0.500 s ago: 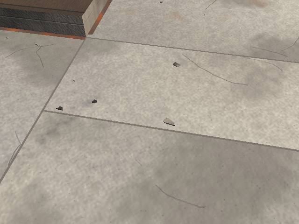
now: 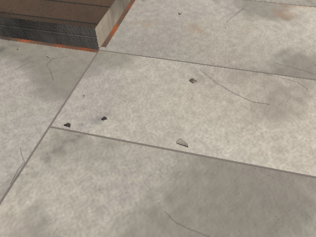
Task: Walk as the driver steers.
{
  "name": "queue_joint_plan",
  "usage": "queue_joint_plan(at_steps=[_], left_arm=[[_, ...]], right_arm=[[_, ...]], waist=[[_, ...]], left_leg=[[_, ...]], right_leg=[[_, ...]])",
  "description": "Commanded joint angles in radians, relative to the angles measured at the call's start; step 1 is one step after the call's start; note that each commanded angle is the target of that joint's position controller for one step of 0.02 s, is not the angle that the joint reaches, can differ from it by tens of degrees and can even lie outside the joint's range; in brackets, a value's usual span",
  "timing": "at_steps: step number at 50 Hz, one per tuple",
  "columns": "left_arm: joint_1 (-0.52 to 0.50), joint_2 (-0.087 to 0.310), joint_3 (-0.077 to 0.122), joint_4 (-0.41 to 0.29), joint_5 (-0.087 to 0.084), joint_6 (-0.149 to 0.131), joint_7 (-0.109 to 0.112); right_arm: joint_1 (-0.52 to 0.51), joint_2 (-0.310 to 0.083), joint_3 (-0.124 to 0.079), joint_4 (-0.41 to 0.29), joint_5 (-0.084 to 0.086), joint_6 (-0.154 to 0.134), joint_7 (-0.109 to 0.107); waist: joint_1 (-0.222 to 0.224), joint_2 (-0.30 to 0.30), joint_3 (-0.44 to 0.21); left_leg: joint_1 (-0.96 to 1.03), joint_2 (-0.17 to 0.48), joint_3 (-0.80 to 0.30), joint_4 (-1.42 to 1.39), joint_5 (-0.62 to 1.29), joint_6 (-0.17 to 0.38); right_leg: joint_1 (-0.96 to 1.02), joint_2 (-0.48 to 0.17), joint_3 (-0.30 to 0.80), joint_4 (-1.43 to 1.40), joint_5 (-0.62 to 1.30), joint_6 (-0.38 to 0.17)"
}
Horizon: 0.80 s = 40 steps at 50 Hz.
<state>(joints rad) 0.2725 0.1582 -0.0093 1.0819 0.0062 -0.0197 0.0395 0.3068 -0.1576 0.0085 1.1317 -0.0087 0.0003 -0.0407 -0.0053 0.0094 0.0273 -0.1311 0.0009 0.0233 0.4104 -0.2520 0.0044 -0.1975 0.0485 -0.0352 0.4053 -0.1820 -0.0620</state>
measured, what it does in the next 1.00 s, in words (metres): walks ahead: left foot, then right foot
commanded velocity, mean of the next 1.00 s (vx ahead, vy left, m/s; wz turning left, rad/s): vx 0.67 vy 0.00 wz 0.01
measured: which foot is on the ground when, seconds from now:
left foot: down 0.00-0.16, up 0.18-0.38, down 0.40-0.90, up 0.92-1.00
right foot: down 0.00-0.40, up 0.42-0.86, down 0.88-1.00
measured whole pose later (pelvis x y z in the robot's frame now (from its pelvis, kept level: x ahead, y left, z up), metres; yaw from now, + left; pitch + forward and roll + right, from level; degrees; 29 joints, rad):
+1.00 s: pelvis +0.39 -0.01 -0.02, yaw +2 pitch +1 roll -2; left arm 0.15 0.24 0.07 0.93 0.05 -0.08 -0.03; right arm 0.40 -0.19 -0.06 1.03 0.01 -0.11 0.00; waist -0.03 0.02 0.06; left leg -0.27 0.05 -0.05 1.29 -0.26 0.13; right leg -0.38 0.05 -0.16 0.58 -0.22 -0.09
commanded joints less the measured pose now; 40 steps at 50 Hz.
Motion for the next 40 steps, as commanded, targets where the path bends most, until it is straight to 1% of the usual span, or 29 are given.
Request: queue_joint_plan(at_steps=[1, 5, 6, 7, 8, 9, 10, 11, 12, 13, 14, 15, 16, 17, 18, 19, 20, 21, 22, 23, 24, 25, 26, 28, 30, 33, 37, 39, 40], left_arm=[[0.049, 0.084, 0.014, -0.006, 0.000, -0.003, 0.003], [0.059, 0.076, 0.013, 0.012, 0.000, 0.000, 0.004], [0.082, 0.090, 0.020, 0.021, -0.001, 0.005, 0.002], [0.105, 0.140, 0.041, 0.024, -0.001, 0.015, -0.002], [0.152, 0.169, 0.056, 0.026, 0.002, 0.023, -0.009], [0.202, 0.185, 0.069, 0.037, 0.005, 0.026, -0.014], [0.188, 0.170, 0.073, 0.031, 0.005, 0.024, -0.017], [0.163, 0.152, 0.073, 0.018, 0.013, 0.014, -0.019], [0.113, 0.159, 0.078, -0.002, 0.016, 0.002, -0.020], [0.059, 0.165, 0.081, -0.025, 0.010, -0.010, -0.021], [0.005, 0.168, 0.084, -0.046, 0.001, -0.019, -0.020], [-0.040, 0.169, 0.086, -0.062, -0.005, -0.025, -0.020], [-0.063, 0.173, 0.089, -0.070, -0.007, -0.028, -0.021], [-0.071, 0.175, 0.092, -0.072, -0.008, -0.027, -0.021], [-0.093, 0.174, 0.096, -0.079, -0.011, -0.022, -0.021], [-0.126, 0.166, 0.099, -0.097, -0.006, -0.019, -0.022], [-0.170, 0.116, 0.088, -0.127, 0.004, -0.022, -0.027], [-0.216, 0.013, 0.058, -0.167, 0.023, -0.033, -0.034], [-0.190, 0.015, 0.056, -0.207, 0.025, -0.039, -0.052], [-0.206, 0.071, 0.064, -0.215, 0.034, -0.046, -0.067], [-0.218, 0.115, 0.075, -0.210, 0.035, -0.050, -0.081], [-0.196, 0.121, 0.080, -0.195, 0.035, -0.049, -0.087], [-0.194, 0.124, 0.083, -0.188, 0.037, -0.043, -0.093], [-0.225, 0.098, 0.080, -0.200, 0.035, -0.027, -0.099], [-0.294, 0.093, 0.079, -0.225, 0.031, -0.016, -0.097], [-0.408, 0.090, 0.076, -0.270, 0.027, -0.015, -0.099], [-0.521, 0.090, 0.065, -0.324, 0.019, -0.022, -0.107], [-0.545, 0.097, 0.062, -0.347, 0.018, -0.026, -0.106], [-0.529, 0.100, 0.060, -0.350, 0.019, -0.028, -0.101]], right_arm=[[0.076, -0.059, -0.007, 0.006, -0.001, -0.001, -0.004], [0.082, -0.052, -0.005, 0.018, -0.001, -0.001, -0.006], [0.108, -0.050, -0.006, 0.025, -0.005, -0.001, -0.004], [0.108, -0.068, -0.014, 0.014, -0.012, 0.001, 0.002], [0.068, -0.087, -0.022, -0.011, -0.024, 0.003, 0.012], [0.021, -0.059, -0.019, -0.044, -0.032, 0.002, 0.024], [-0.043, -0.041, -0.016, -0.083, -0.036, -0.006, 0.034], [-0.094, -0.064, -0.025, -0.111, -0.033, -0.016, 0.041], [-0.082, -0.068, -0.032, -0.117, -0.031, -0.028, 0.049], [-0.039, -0.066, -0.037, -0.110, -0.028, -0.040, 0.057], [-0.004, -0.059, -0.040, -0.103, -0.020, -0.047, 0.060], [0.022, -0.051, -0.042, -0.100, -0.014, -0.050, 0.060], [0.039, -0.046, -0.045, -0.100, -0.009, -0.049, 0.057], [0.063, -0.039, -0.046, -0.098, -0.007, -0.046, 0.052], [0.127, -0.025, -0.045, -0.079, -0.005, -0.045, 0.045], [0.213, -0.028, -0.048, -0.045, -0.005, -0.046, 0.035], [0.311, -0.053, -0.054, -0.016, -0.015, -0.059, 0.026], [0.346, -0.111, -0.059, -0.032, -0.030, -0.070, 0.022], [0.260, -0.193, -0.076, -0.056, -0.034, -0.065, 0.015], [0.162, -0.188, -0.081, -0.092, -0.028, -0.069, 0.017], [0.101, -0.170, -0.078, -0.116, -0.017, -0.083, 0.029], [0.093, -0.161, -0.079, -0.127, -0.013, -0.095, 0.035], [0.110, -0.150, -0.078, -0.127, -0.010, -0.107, 0.033], [0.177, -0.119, -0.073, -0.101, -0.006, -0.119, 0.033], [0.236, -0.107, -0.072, -0.088, -0.004, -0.122, 0.037], [0.275, -0.103, -0.071, -0.090, -0.006, -0.128, 0.041], [0.294, -0.112, -0.073, -0.088, -0.010, -0.137, 0.035], [0.305, -0.127, -0.076, -0.075, -0.012, -0.135, 0.031], [0.293, -0.136, -0.076, -0.071, -0.013, -0.131, 0.031]], waist=[[-0.001, -0.013, 0.033], [0.002, -0.012, 0.044], [0.003, -0.033, 0.005], [0.009, -0.068, 0.019], [0.039, -0.092, 0.080], [0.062, -0.162, 0.122], [0.070, -0.186, 0.165], [0.064, -0.131, 0.149], [0.028, -0.077, 0.093], [-0.008, -0.055, 0.034], [-0.037, -0.066, 0.008], [-0.059, -0.094, 0.001], [-0.070, -0.121, 0.009], [-0.081, -0.128, 0.029], [-0.110, -0.103, 0.050], [-0.139, -0.042, 0.068], [-0.168, 0.097, 0.052], [-0.163, 0.265, 0.029], [-0.090, 0.263, 0.087], [-0.040, 0.157, 0.131], [-0.014, 0.059, 0.105], [-0.003, 0.029, 0.067], [-0.003, 0.026, 0.049], [-0.015, 0.044, 0.065], [-0.036, 0.048, 0.094], [-0.062, 0.061, 0.121], [-0.081, 0.083, 0.156], [-0.080, 0.091, 0.160], [-0.061, 0.100, 0.148]], left_leg=[[-0.042, 0.077, -0.076, -0.059, 0.081, 0.028], [-0.048, 0.079, -0.076, -0.062, 0.075, 0.028], [-0.045, 0.047, -0.048, -0.037, -0.080, 0.035], [-0.099, 0.003, -0.016, 0.031, -0.282, 0.053], [-0.230, -0.012, -0.007, 0.106, -0.412, 0.066], [-0.323, -0.025, 0.049, 0.223, -0.368, 0.067], [-0.363, 0.006, 0.054, 0.338, -0.230, 0.064], [-0.391, 0.034, 0.013, 0.428, -0.202, 0.062], [-0.376, 0.050, -0.013, 0.460, -0.169, 0.062], [-0.322, 0.054, -0.014, 0.447, -0.136, 0.063], [-0.246, 0.041, 0.006, 0.395, -0.119, 0.062], [-0.160, 0.023, 0.030, 0.326, -0.119, 0.062], [-0.091, 0.003, 0.059, 0.252, -0.133, 0.061], [-0.032, -0.010, 0.094, 0.167, -0.116, 0.059], [0.062, -0.021, 0.136, 0.060, -0.048, 0.060], [0.171, -0.040, 0.154, -0.011, -0.052, 0.060], [0.312, 0.057, 0.000, -0.081, -0.171, 0.072], [0.321, 0.294, -0.343, -0.177, -0.413, 0.088], [0.204, 0.434, -0.674, -0.348, -0.714, 0.189], [0.126, 0.450, -0.696, -0.371, -0.712, 0.217], [0.116, 0.382, -0.567, -0.348, -0.567, 0.194], [0.113, 0.322, -0.456, -0.348, -0.438, 0.171], [0.112, 0.283, -0.377, -0.358, -0.344, 0.162], [0.116, 0.233, -0.279, -0.372, -0.232, 0.160], [0.135, 0.214, -0.226, -0.386, -0.162, 0.168], [0.155, 0.201, -0.165, -0.409, -0.049, 0.177], [0.218, 0.221, -0.091, -0.452, 0.143, 0.181], [0.296, 0.240, -0.049, -0.431, 0.336, 0.180], [0.312, 0.236, -0.007, -0.382, 0.527, 0.171]], right_leg=[[0.004, -0.142, 0.153, -0.095, 0.093, -0.017], [0.001, -0.138, 0.153, -0.103, 0.060, -0.015], [0.013, -0.121, 0.160, -0.120, -0.158, -0.027], [0.001, -0.117, 0.191, -0.130, -0.457, -0.057], [-0.005, -0.171, 0.286, -0.184, -0.690, -0.099], [0.009, -0.273, 0.430, -0.270, -0.831, -0.154], [-0.029, -0.357, 0.527, -0.340, -0.777, -0.194], [-0.042, -0.381, 0.546, -0.368, -0.653, -0.200], [-0.028, -0.369, 0.502, -0.354, -0.541, -0.184], [-0.032, -0.339, 0.429, -0.339, -0.452, -0.161], [-0.069, -0.294, 0.345, -0.333, -0.392, -0.134], [-0.124, -0.251, 0.273, -0.324, -0.366, -0.113], [-0.172, -0.227, 0.228, -0.310, -0.369, -0.108], [-0.215, -0.218, 0.204, -0.283, -0.400, -0.116], [-0.287, -0.206, 0.179, -0.221, -0.454, -0.121], [-0.386, -0.177, 0.155, -0.108, -0.487, -0.116], [-0.539, -0.112, 0.086, 0.146, -0.445, -0.092], [-0.654, -0.021, -0.003, 0.507, -0.350, -0.054], [-0.804, -0.039, 0.070, 0.612, -0.205, -0.064], [-0.811, -0.108, 0.096, 0.681, -0.083, -0.052], [-0.775, -0.130, 0.104, 0.677, 0.002, -0.030], [-0.716, -0.135, 0.092, 0.649, 0.037, -0.005], [-0.681, -0.134, 0.063, 0.650, 0.067, 0.014], [-0.684, -0.135, 0.033, 0.645, 0.113, 0.031], [-0.714, -0.135, 0.007, 0.609, 0.138, 0.038], [-0.705, -0.129, -0.028, 0.499, 0.182, 0.043], [-0.628, -0.126, -0.070, 0.322, 0.212, 0.008], [-0.589, -0.109, -0.098, 0.254, 0.162, -0.030], [-0.521, -0.083, -0.120, 0.213, 0.115, -0.057]])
